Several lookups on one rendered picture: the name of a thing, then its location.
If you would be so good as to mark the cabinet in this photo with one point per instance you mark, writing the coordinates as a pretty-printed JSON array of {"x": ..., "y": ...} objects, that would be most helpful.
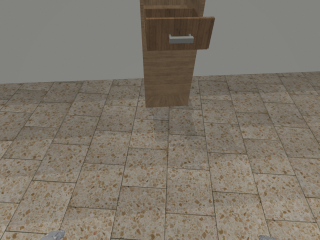
[{"x": 167, "y": 73}]

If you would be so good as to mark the drawer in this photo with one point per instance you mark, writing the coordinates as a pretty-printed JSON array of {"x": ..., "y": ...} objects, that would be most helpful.
[{"x": 179, "y": 22}]

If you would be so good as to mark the handle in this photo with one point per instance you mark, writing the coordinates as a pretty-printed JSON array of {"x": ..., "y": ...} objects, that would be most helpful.
[{"x": 181, "y": 39}]

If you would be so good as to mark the left robot hand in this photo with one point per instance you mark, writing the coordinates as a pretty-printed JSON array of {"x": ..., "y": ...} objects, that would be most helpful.
[{"x": 54, "y": 235}]

